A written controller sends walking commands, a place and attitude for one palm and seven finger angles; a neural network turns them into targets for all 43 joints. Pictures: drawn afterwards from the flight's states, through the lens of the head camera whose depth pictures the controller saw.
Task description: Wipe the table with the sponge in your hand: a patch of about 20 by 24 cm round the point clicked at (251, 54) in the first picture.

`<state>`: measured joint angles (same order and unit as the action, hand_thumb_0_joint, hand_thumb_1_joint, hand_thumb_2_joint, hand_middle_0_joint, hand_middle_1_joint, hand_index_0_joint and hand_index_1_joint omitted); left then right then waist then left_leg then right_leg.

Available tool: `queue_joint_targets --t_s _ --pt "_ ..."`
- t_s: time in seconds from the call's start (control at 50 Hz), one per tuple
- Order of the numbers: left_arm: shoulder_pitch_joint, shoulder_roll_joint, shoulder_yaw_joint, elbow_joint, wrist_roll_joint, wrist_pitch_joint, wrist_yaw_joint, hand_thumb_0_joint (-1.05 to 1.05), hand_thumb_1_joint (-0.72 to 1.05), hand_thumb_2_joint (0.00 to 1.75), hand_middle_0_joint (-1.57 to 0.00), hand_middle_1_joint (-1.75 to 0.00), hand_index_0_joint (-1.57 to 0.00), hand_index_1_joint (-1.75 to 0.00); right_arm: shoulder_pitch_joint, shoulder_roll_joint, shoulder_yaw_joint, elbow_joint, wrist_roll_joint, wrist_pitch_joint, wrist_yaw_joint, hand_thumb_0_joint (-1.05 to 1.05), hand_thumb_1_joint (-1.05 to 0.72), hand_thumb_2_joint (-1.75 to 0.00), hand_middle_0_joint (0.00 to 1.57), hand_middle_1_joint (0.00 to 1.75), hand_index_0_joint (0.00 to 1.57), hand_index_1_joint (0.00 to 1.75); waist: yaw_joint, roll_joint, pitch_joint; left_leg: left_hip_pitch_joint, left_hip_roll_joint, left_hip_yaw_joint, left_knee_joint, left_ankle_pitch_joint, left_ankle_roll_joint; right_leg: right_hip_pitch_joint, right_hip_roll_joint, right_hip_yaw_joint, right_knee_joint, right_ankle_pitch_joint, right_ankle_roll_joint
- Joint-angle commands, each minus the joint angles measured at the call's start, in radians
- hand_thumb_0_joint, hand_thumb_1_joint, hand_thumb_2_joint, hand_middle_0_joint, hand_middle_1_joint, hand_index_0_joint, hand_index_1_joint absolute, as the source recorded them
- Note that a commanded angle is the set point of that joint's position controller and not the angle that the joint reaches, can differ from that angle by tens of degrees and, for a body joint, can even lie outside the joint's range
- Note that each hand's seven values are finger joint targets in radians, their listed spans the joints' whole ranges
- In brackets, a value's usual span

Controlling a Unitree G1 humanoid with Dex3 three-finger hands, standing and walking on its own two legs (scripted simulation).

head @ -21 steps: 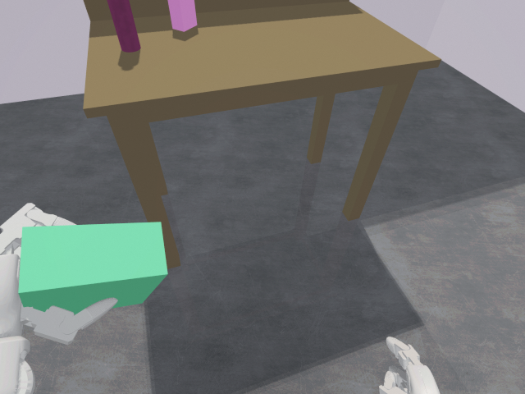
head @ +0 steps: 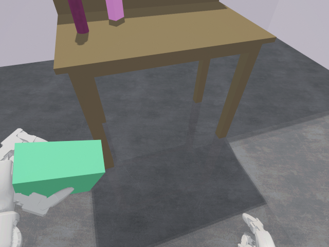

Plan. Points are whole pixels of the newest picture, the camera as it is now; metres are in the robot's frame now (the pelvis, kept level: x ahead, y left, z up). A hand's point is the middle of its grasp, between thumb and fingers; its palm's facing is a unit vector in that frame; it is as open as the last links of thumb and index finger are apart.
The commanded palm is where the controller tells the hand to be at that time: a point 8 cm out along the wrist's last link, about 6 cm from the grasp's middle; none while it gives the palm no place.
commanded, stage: walk to a spot facing it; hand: left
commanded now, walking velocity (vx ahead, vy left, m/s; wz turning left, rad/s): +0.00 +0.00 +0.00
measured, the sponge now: (72, 170) +0.23 +0.20 +0.13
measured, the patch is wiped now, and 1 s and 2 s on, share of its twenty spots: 0.00 0.00 0.00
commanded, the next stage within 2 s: turn to face it in 1.08 s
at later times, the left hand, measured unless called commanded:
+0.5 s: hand (93, 147) +0.27 +0.17 +0.15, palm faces +0.30 -0.88 -0.38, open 10.6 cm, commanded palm +0.22 +0.22 +0.18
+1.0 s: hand (155, 93) +0.43 +0.06 +0.17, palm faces +0.02 -0.89 -0.46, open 10.5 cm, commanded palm +0.39 +0.12 +0.18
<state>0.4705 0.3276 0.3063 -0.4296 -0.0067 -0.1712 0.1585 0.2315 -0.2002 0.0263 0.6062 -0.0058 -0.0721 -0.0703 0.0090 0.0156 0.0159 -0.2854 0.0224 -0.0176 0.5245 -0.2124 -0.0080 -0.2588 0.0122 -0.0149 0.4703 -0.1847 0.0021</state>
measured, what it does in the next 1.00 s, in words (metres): walks ahead, turning right: left foot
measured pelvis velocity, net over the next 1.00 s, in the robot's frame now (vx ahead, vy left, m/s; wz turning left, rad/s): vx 0.13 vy -0.07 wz -0.43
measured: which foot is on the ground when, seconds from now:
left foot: down 0.00-0.42, up 0.44-0.74, down 0.76-1.00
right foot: down 0.00-0.76, up 0.78-1.00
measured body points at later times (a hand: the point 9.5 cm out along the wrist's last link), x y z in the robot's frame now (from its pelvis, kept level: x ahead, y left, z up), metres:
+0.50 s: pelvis +0.02 -0.04 -0.02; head +0.02 -0.04 +0.43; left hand +0.25 +0.21 +0.17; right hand +0.15 -0.28 -0.11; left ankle +0.03 +0.11 -0.69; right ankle +0.04 -0.11 -0.74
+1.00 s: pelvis +0.13 -0.07 +0.00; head +0.15 -0.08 +0.45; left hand +0.42 +0.11 +0.19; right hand +0.20 -0.31 -0.10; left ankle +0.15 +0.09 -0.74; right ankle +0.13 -0.19 -0.69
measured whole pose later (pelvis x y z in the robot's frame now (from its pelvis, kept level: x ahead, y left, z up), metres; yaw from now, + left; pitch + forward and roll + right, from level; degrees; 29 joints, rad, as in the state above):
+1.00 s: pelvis +0.13 -0.07 +0.00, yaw -24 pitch +0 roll -1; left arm 0.46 0.36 0.35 -0.49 0.01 -0.22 0.14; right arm 0.23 -0.13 0.04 0.58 -0.02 -0.10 -0.04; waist 0.01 0.02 0.05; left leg -0.16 0.20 0.25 0.52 -0.33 -0.08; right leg -0.51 -0.07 -0.14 0.90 -0.37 0.02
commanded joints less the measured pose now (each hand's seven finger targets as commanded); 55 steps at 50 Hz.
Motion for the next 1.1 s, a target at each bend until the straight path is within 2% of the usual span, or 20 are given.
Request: queue_joint_targets --t_s 0.0,0.16,0.26,0.36,0.38,0.4,0.42,0.46,0.5,0.56,0.7,0.74,0.76,0.78,0.82,0.9,1.02,1.04,1.06,1.08 --pt "-0.101 0.172 0.114 -0.24 -0.008 -0.078 0.021 0.0 0.1 1.3 -1.2 -1.6 -1.2 -1.6 -0.099 -0.114 -0.044 -0.16 0.006 -0.059 -0.012 0.0 -0.9 -0.9 0.2 0.3 0.2 0.3 -0.008 0.037 -0.09 -0.048 0.055 -0.033 -0.142 -0.067 0.025 0.072 -0.054 0.068 -0.095 -0.081 -0.004" --pt "-0.134 0.159 0.11 -0.249 -0.008 -0.073 0.022 0.0 0.1 1.3 -1.2 -1.6 -1.2 -1.6 -0.104 -0.128 -0.057 -0.168 -0.001 -0.046 -0.014 0.0 -0.9 -0.9 0.2 0.3 0.2 0.3 -0.015 0.043 -0.069 -0.041 0.105 -0.041 -0.14 -0.38 0.048 -0.064 -0.048 0.124 -0.046 -0.335 -0.038" --pt "-0.169 0.156 0.111 -0.25 -0.001 -0.083 0.02 0.0 0.1 1.3 -1.2 -1.6 -1.2 -1.6 -0.087 -0.128 -0.061 -0.16 -0.004 -0.057 -0.022 0.0 -0.9 -0.9 0.2 0.3 0.2 0.3 -0.018 0.214 -0.069 0.037 0.3 -0.24 -0.235 -0.377 0.142 -0.166 0.024 -0.016 0.27 -0.27 -0.009" --pt "-0.168 0.151 0.095 -0.237 0.004 -0.079 -0.001 0.0 0.1 1.3 -1.2 -1.6 -1.2 -1.6 -0.093 -0.126 -0.063 -0.155 -0.008 -0.066 0.011 0.0 -0.9 -0.9 0.2 0.3 0.2 0.3 0.006 0.173 -0.063 -0.1 0.266 0.004 -0.023 -0.171 0.084 0.054 0.0 -0.07 0.113 -0.24 -0.02" --pt "-0.174 0.166 0.098 -0.233 0.007 -0.082 -0.002 0.0 0.1 1.3 -1.2 -1.6 -1.2 -1.6 -0.099 -0.114 -0.06 -0.157 -0.005 -0.063 0.017 0.0 -0.9 -0.9 0.2 0.3 0.2 0.3 0.014 0.03 -0.047 -0.203 0.19 0.074 0.176 -0.228 0.043 0.118 -0.078 0.097 -0.021 -0.238 -0.076" --pt "-0.167 0.206 0.129 -0.207 0.006 -0.075 0.006 0.0 0.1 1.3 -1.2 -1.6 -1.2 -1.6 -0.098 -0.093 -0.062 -0.171 0.002 -0.057 0.021 0.0 -0.9 -0.9 0.2 0.3 0.2 0.3 0.016 -0.291 -0.061 -0.403 0.038 0.169 0.461 -0.365 -0.018 0.194 -0.291 0.524 -0.164 -0.285 -0.189" --pt "-0.202 0.209 0.131 -0.234 -0.009 -0.078 0.014 0.0 0.1 1.3 -1.2 -1.6 -1.2 -1.6 -0.134 -0.121 -0.072 -0.181 0.007 -0.066 0.026 0.0 -0.9 -0.9 0.2 0.3 0.2 0.3 0.019 -0.282 -0.037 -0.458 0.031 0.043 0.636 -0.351 -0.027 0.15 -0.375 0.711 -0.259 -0.285 -0.243" --pt "-0.131 0.224 0.159 -0.249 -0.009 -0.1 0.012 0.0 0.1 1.3 -1.2 -1.6 -1.2 -1.6 -0.112 -0.108 -0.057 -0.149 -0.001 -0.047 0.028 0.0 -0.9 -0.9 0.2 0.3 0.2 0.3 -0.003 -0.052 -0.023 -0.467 0.082 -0.018 0.703 -0.262 -0.041 0.133 -0.334 0.616 -0.23 -0.243 -0.267" --pt "-0.091 0.237 0.18 -0.275 -0.014 -0.127 0.006 0.0 0.1 1.3 -1.2 -1.6 -1.2 -1.6 -0.098 -0.102 -0.05 -0.141 -0.002 -0.027 0.026 0.0 -0.9 -0.9 0.2 0.3 0.2 0.3 -0.01 -0.058 -0.058 -0.418 0.097 0.007 0.65 -0.179 -0.05 0.143 -0.278 0.423 -0.194 0.005 -0.236" --pt "-0.067 0.222 0.186 -0.277 -0.018 -0.137 0.007 0.0 0.1 1.3 -1.2 -1.6 -1.2 -1.6 -0.11 -0.087 -0.051 -0.154 -0.002 -0.016 0.021 0.0 -0.9 -0.9 0.2 0.3 0.2 0.3 -0.007 -0.07 -0.107 -0.273 0.108 0.048 0.383 -0.174 -0.038 0.097 -0.237 0.308 -0.154 0.067 -0.221" --pt "-0.097 0.191 0.146 -0.254 -0.019 -0.124 0.025 0.0 0.1 1.3 -1.2 -1.6 -1.2 -1.6 -0.063 -0.109 -0.062 -0.174 0.007 -0.039 0.003 0.0 -0.9 -0.9 0.2 0.3 0.2 0.3 -0.013 -0.077 -0.146 0.145 0.078 0.145 -0.08 -0.061 0.008 -0.027 -0.122 0.271 0.01 -0.073 -0.132" --pt "-0.132 0.177 0.137 -0.304 -0.018 -0.136 0.018 0.0 0.1 1.3 -1.2 -1.6 -1.2 -1.6 -0.059 -0.154 -0.081 -0.184 0.006 -0.041 -0.004 0.0 -0.9 -0.9 0.2 0.3 0.2 0.3 -0.026 0.217 -0.161 0.437 0.33 -0.192 -0.192 -0.039 0.128 -0.343 0.024 0.108 0.36 -0.24 -0.036" --pt "-0.149 0.192 0.138 -0.293 -0.015 -0.149 0.013 0.0 0.1 1.3 -1.2 -1.6 -1.2 -1.6 -0.076 -0.136 -0.074 -0.182 0.007 -0.047 -0.004 0.0 -0.9 -0.9 0.2 0.3 0.2 0.3 -0.017 0.316 -0.139 0.419 0.491 -0.36 -0.268 -0.093 0.208 -0.447 0.019 0.017 0.598 -0.419 -0.007" --pt "-0.152 0.23 0.16 -0.272 -0.001 -0.146 0.01 0.0 0.1 1.3 -1.2 -1.6 -1.2 -1.6 -0.084 -0.111 -0.06 -0.169 -0.007 -0.054 -0.002 0.0 -0.9 -0.9 0.2 0.3 0.2 0.3 -0.025 0.269 -0.069 0.306 0.53 -0.411 -0.311 -0.162 0.246 -0.482 -0.046 0.053 0.73 -0.371 -0.002" --pt "-0.141 0.185 0.12 -0.289 0.004 -0.137 -0.001 0.0 0.1 1.3 -1.2 -1.6 -1.2 -1.6 -0.081 -0.116 -0.068 -0.15 0.0 -0.058 0.01 0.0 -0.9 -0.9 0.2 0.3 0.2 0.3 -0.023 0.164 -0.002 0.225 0.489 -0.23 -0.285 -0.093 0.228 -0.511 -0.109 0.042 0.757 -0.298 0.01" --pt "-0.101 0.176 0.135 -0.327 0.013 -0.125 0.002 0.0 0.1 1.3 -1.2 -1.6 -1.2 -1.6 -0.069 -0.121 -0.071 -0.153 -0.001 -0.072 0.016 0.0 -0.9 -0.9 0.2 0.3 0.2 0.3 -0.01 0.242 -0.033 0.146 0.368 0.119 -0.236 0.105 0.125 -0.317 -0.102 -0.107 0.492 -0.184 0.02" --pt "-0.078 0.213 0.189 -0.261 -0.003 -0.114 -0.002 0.0 0.1 1.3 -1.2 -1.6 -1.2 -1.6 -0.059 -0.109 -0.079 -0.16 0.01 -0.076 0.021 0.0 -0.9 -0.9 0.2 0.3 0.2 0.3 0.0 0.169 -0.13 0.11 0.28 0.282 0.164 0.339 0.067 0.077 0.031 -0.263 0.082 -0.051 -0.002" --pt "-0.073 0.236 0.204 -0.269 0.001 -0.108 0.0 0.0 0.1 1.3 -1.2 -1.6 -1.2 -1.6 -0.058 -0.097 -0.081 -0.158 0.019 -0.074 0.026 0.0 -0.9 -0.9 0.2 0.3 0.2 0.3 0.012 0.022 -0.187 0.008 0.228 0.287 0.405 0.278 0.047 0.228 -0.037 -0.14 0.025 0.026 -0.045" --pt "-0.038 0.254 0.22 -0.24 0.003 -0.1 0.004 0.0 0.1 1.3 -1.2 -1.6 -1.2 -1.6 -0.072 -0.066 -0.074 -0.174 0.02 -0.064 0.027 0.0 -0.9 -0.9 0.2 0.3 0.2 0.3 0.006 -0.242 -0.217 -0.27 0.104 0.265 0.664 -0.171 0.015 0.385 -0.243 0.25 0.001 0.293 -0.162" --pt "-0.042 0.309 0.295 -0.272 -0.017 -0.113 0.014 0.0 0.1 1.3 -1.2 -1.6 -1.2 -1.6 -0.127 -0.065 -0.052 -0.195 0.01 -0.064 0.029 0.0 -0.9 -0.9 0.2 0.3 0.2 0.3 0.019 -0.247 -0.224 -0.411 0.076 0.122 0.797 -0.378 0.004 0.381 -0.387 0.492 -0.053 0.388 -0.234"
